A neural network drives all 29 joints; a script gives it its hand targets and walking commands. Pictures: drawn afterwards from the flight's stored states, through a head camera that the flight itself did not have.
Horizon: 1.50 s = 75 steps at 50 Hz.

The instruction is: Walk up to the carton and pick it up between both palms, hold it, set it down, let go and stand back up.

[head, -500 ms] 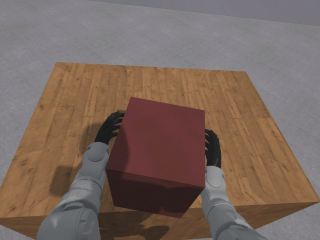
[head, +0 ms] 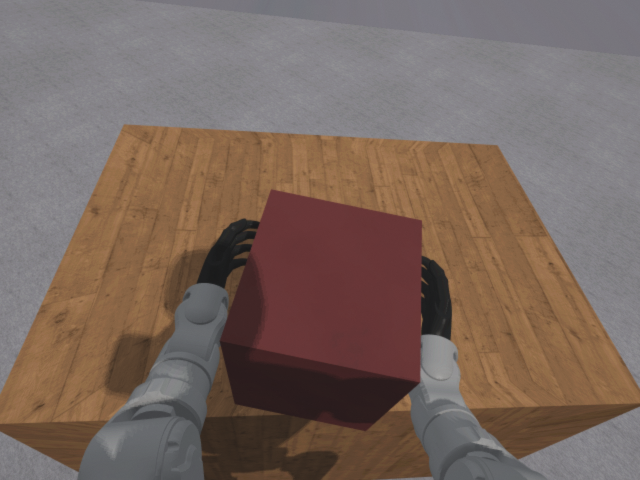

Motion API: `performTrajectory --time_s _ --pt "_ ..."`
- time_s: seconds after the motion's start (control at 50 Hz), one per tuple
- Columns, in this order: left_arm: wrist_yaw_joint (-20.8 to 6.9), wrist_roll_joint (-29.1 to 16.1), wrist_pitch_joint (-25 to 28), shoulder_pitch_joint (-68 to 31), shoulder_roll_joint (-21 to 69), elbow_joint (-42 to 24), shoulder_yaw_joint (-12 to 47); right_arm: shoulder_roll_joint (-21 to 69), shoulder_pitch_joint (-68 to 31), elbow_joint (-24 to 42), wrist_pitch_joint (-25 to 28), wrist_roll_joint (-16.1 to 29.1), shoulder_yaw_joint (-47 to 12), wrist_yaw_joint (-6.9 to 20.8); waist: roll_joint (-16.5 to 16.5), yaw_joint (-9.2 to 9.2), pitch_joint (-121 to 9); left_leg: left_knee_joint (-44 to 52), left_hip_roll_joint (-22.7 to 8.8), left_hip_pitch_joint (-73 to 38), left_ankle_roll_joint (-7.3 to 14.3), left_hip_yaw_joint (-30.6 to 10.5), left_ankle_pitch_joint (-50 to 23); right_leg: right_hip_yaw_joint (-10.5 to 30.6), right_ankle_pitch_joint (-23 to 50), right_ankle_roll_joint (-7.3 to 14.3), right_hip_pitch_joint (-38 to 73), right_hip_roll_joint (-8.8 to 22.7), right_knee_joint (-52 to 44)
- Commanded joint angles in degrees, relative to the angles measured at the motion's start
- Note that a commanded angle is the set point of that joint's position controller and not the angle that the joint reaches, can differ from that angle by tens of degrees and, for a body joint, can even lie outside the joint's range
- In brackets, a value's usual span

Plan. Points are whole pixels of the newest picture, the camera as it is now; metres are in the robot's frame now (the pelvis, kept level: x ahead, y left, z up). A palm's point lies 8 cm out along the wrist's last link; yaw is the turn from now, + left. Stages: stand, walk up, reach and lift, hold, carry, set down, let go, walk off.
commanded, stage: reach and lift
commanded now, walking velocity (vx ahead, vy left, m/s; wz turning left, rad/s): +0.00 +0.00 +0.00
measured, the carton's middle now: (321, 318) +0.36 -0.01 -0.01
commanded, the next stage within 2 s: none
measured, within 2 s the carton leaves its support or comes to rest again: neither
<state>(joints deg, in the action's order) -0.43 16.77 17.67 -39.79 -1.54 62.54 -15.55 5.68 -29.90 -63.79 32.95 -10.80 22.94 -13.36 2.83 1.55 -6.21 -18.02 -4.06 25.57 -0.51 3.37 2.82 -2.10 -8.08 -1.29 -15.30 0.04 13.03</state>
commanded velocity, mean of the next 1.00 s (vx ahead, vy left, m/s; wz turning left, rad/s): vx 0.00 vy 0.00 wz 0.00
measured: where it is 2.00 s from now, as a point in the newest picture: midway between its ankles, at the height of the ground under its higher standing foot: outside the picture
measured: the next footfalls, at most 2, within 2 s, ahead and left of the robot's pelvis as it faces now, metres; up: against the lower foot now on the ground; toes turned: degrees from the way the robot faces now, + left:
none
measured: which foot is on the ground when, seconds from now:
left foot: down 0.00-1.00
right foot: down 0.00-1.00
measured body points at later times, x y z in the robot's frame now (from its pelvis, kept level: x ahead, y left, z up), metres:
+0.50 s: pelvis +0.00 +0.00 +0.00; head +0.04 +0.04 +0.45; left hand +0.42 +0.14 +0.06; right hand +0.38 -0.15 +0.05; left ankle +0.05 +0.12 -0.75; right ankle -0.03 -0.14 -0.75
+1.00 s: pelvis +0.01 -0.01 +0.00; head -0.03 +0.01 +0.45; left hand +0.39 +0.14 +0.15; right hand +0.38 -0.16 +0.14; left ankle +0.05 +0.12 -0.75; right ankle -0.03 -0.14 -0.75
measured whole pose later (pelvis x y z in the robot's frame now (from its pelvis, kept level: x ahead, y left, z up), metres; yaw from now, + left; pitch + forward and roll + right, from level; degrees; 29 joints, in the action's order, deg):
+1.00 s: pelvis +0.01 -0.01 +0.00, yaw +2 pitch -6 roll +0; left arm -1.1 15.5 -23.5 -32.6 2.9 19.4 -16.2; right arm -2.8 -32.7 -36.7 -4.6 10.3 -1.8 -14.6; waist 3.9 4.7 1.0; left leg -18.3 -2.8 6.0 -1.2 2.4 5.9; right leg -3.3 -13.2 -1.1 3.6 1.2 16.0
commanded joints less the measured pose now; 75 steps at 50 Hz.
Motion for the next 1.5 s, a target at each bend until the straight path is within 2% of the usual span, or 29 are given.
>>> performTrajectory --time_s 0.0,0.1,0.16,0.28,0.32,0.36,0.42,0.44,0.5,0.56,0.62,0.66,0.72,0.78,0.8,0.82,0.9,0.96,1.04,1.1,1.14,1.18,1.26,1.28,1.36,1.44,1.48 --pt "-5.16 1.23 6.89 -38.42 38.06 -7.54 18.19 33.37 -43.95 8.5 5.2 -8.53 -21.09 7.29 -5.76 0.22 -35.08 -3.54 2.42 -30.3 -1.55 1.78 -12.12 -3.26 11.91 1.02 -3.22 -2.03 -1.07" --pt "-4.88 0.61 6.87 -40.87 38.65 -6.26 18.34 33.66 -46.52 8.31 4.87 -8.32 -21.89 7.49 -4.84 -0.37 -37.17 -3.05 2.42 -29.76 -0.69 2.02 -9.14 -3.0 8.65 1.13 -4.4 -1.82 -1.18" --pt "-5.11 0.75 6.34 -40.87 38.65 -4.89 17.66 33.91 -47.03 8.1 4.41 -7.77 -22.68 7.45 -4.24 -0.58 -36.95 -2.94 2.52 -29.02 -0.23 2.14 -8.8 -2.81 9.37 0.98 -3.49 -1.69 -0.96" --pt "-5.13 0.17 4.62 -39.42 39.47 -5.78 18.47 33.44 -46.66 8.82 2.84 -4.54 -26.36 7.23 -4.84 -0.89 -36.57 -4.06 2.58 -31.67 -0.68 1.65 -13.95 -2.7 12.74 1.05 -2.88 -2.19 -0.93" --pt "-4.92 -0.72 3.77 -39.0 40.25 -7.09 19.48 33.51 -47.69 11.57 1.88 -2.58 -28.75 7.36 -5.27 -1.59 -37.16 -4.46 2.64 -32.37 -0.69 1.48 -15.1 -2.45 12.55 1.15 -2.75 -2.37 -1.06" --pt "-4.53 -2.3 2.98 -39.43 41.26 -9.92 21.65 33.93 -48.0 14.65 0.49 -0.59 -31.24 7.58 -5.79 -1.32 -39.45 -5.07 2.56 -33.43 -0.98 0.84 -17.07 -2.36 13.69 1.13 -2.69 -2.76 -0.68" --pt "-4.09 -3.74 0.99 -38.47 42.9 -14.62 24.85 34.23 -46.76 18.34 -2.52 2.33 -34.23 7.38 -6.46 0.18 -39.96 -6.58 2.56 -36.36 -1.4 -0.19 -21.16 -1.98 16.4 1.08 -2.18 -3.17 -0.27" --pt "-4.0 -4.73 0.24 -38.49 43.68 -17.02 26.53 34.55 -46.52 20.02 -3.66 3.41 -35.41 7.23 -6.69 1.05 -40.5 -7.01 2.54 -37.18 -1.68 -0.71 -22.45 -1.9 17.4 1.02 -1.99 -3.28 -0.14" --pt "-3.6 -6.81 -2.38 -36.97 45.02 -24.18 30.49 35.21 -44.99 26.45 -7.32 7.44 -40.46 6.87 -7.74 1.92 -42.05 -8.63 2.67 -38.73 -2.19 -2.03 -27.12 -1.31 20.48 0.95 -0.54 -3.66 0.69" --pt "-3.47 -8.34 -6.91 -36.87 45.38 -30.06 33.22 34.95 -45.43 32.35 -12.33 10.48 -43.08 6.43 -7.75 2.8 -39.32 -8.31 2.8 -39.02 -2.06 -2.91 -25.25 -0.87 17.66 0.62 -0.48 -3.49 0.55" --pt "-2.94 -10.23 -12.68 -35.32 46.13 -37.7 36.7 34.78 -46.36 40.83 -17.25 14.08 -47.13 5.74 -7.03 3.19 -38.99 -8.84 2.95 -40.59 -1.94 -4.0 -26.08 -0.56 18.76 0.17 0.71 -3.67 1.19" --pt "-3.54 -9.78 -17.95 -33.63 44.74 -40.51 36.02 33.97 -45.34 42.9 -21.92 15.94 -48.02 4.72 -5.53 3.77 -33.87 -7.79 3.54 -39.68 -1.24 -4.0 -23.43 -0.1 19.44 -0.73 3.12 -3.17 1.24" --pt "-4.93 -8.83 -25.88 -30.56 42.87 -45.01 33.97 31.91 -46.14 46.83 -27.23 18.98 -49.38 3.94 -3.73 2.49 -28.5 -5.92 4.1 -39.36 -0.67 -3.65 -21.69 -0.17 21.13 -2.07 7.98 -2.86 1.8" --pt "-5.91 -8.72 -30.6 -29.88 41.78 -49.23 33.11 30.96 -47.33 50.7 -29.65 20.94 -49.69 3.56 -3.04 2.8 -26.61 -5.28 4.79 -39.25 -0.63 -3.4 -21.61 -0.19 24.66 -2.88 11.76 -2.58 2.26" --pt "-6.27 -8.25 -31.97 -28.93 40.98 -49.34 32.43 30.5 -47.74 51.78 -30.2 21.29 -49.84 3.55 -3.09 2.36 -25.79 -5.06 4.95 -39.12 -0.5 -3.26 -21.13 -0.2 25.28 -3.03 12.37 -2.41 2.38" --pt "-6.7 -7.5 -33.4 -27.85 40.38 -48.94 31.4 29.89 -47.31 51.16 -30.93 21.27 -49.13 3.41 -2.87 2.77 -23.51 -4.58 5.11 -39.03 -0.39 -3.08 -19.79 -0.32 25.33 -3.19 12.96 -2.3 2.26" --pt "-8.69 -4.53 -38.23 -25.07 37.0 -48.85 26.72 27.35 -46.31 48.89 -33.14 21.53 -47.03 3.58 -2.33 1.93 -15.38 -2.3 5.49 -37.78 0.17 -1.96 -14.38 -1.1 21.37 -3.24 14.57 -1.91 1.66" --pt "-9.55 -4.7 -40.77 -27.21 36.61 -51.0 26.91 26.3 -48.08 48.58 -33.73 21.69 -45.16 4.04 -3.12 2.72 -13.95 -1.53 5.48 -38.04 -0.04 -1.38 -11.59 -1.84 16.02 -2.8 12.9 -1.88 0.8" --pt "-9.29 -6.54 -42.73 -29.39 37.61 -53.91 29.58 26.55 -53.07 53.32 -34.11 22.24 -45.7 4.43 -3.56 2.89 -17.29 -2.29 5.59 -39.26 -0.01 -1.39 -11.34 -2.46 14.91 -2.67 11.31 -2.19 1.05" --pt "-8.75 -7.87 -43.91 -31.98 38.02 -53.89 30.49 26.88 -55.92 53.93 -35.31 21.77 -44.73 4.84 -3.32 3.11 -17.41 -1.64 5.49 -38.72 0.48 -1.5 -6.91 -2.57 10.02 -2.61 8.64 -1.99 0.69" --pt "-8.45 -8.2 -44.89 -32.09 37.98 -53.55 30.64 27.23 -57.06 54.4 -36.14 21.63 -44.54 4.98 -2.84 3.06 -17.9 -1.57 5.47 -39.13 1.01 -1.6 -5.75 -2.42 9.21 -2.58 8.11 -1.91 0.62" --pt "-8.2 -8.84 -45.47 -33.12 38.44 -53.99 31.09 27.54 -57.97 54.46 -36.91 21.58 -43.93 4.91 -3.03 3.71 -19.51 -1.65 5.4 -39.14 1.08 -1.75 -4.9 -2.51 8.66 -2.52 7.83 -1.98 0.75" --pt "-8.11 -7.92 -47.26 -33.58 37.03 -51.7 28.61 27.36 -58.55 50.83 -39.25 21.34 -42.21 5.23 -2.31 3.39 -17.41 -0.63 5.42 -37.9 1.78 -1.65 -0.61 -2.21 3.88 -2.48 6.76 -1.57 0.28" --pt "-8.02 -8.14 -47.62 -34.05 37.4 -52.17 28.7 27.58 -59.73 51.6 -39.36 21.79 -42.31 5.43 -2.44 3.02 -18.54 -0.86 5.35 -37.99 1.76 -1.75 -1.24 -2.29 3.93 -2.37 6.98 -1.68 0.37" --pt "-7.14 -8.9 -48.57 -36.28 37.86 -54.55 29.99 27.66 -60.62 50.87 -40.91 23.39 -42.57 5.6 -4.05 3.78 -20.9 -2.09 5.09 -39.99 0.89 -2.27 -5.43 -2.49 6.69 -2.39 7.14 -2.29 1.13" --pt "-6.81 -8.51 -49.83 -35.78 37.42 -53.89 28.55 27.04 -61.16 49.96 -42.51 24.34 -42.37 5.54 -3.78 3.39 -20.38 -2.12 5.16 -40.32 0.87 -2.35 -5.31 -2.34 6.18 -2.52 7.31 -2.36 0.99" --pt "-6.68 -8.05 -50.63 -35.86 37.27 -53.52 28.57 26.5 -61.99 49.78 -42.89 24.79 -41.79 5.69 -4.97 3.19 -19.4 -1.96 5.2 -39.85 0.65 -2.29 -4.88 -2.34 5.07 -2.19 7.01 -2.32 0.93"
